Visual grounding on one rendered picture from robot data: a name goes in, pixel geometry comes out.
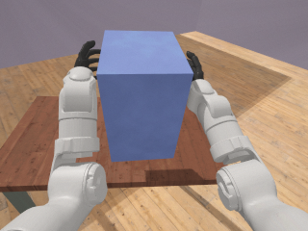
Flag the right robot forearm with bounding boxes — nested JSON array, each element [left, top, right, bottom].
[[187, 79, 277, 196]]

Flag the robot left upper arm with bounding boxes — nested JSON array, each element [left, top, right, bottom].
[[0, 162, 108, 231]]

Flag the robot right upper arm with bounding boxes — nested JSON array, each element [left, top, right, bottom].
[[216, 159, 308, 231]]

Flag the robot right hand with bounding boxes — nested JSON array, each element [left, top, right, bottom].
[[186, 51, 204, 81]]

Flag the carton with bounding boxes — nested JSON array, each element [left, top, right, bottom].
[[96, 30, 193, 163]]

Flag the robot left hand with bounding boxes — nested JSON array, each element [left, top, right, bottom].
[[74, 40, 101, 80]]

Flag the left robot forearm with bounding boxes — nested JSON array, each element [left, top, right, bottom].
[[47, 66, 100, 199]]

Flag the table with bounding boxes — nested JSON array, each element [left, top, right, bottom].
[[0, 96, 228, 214]]

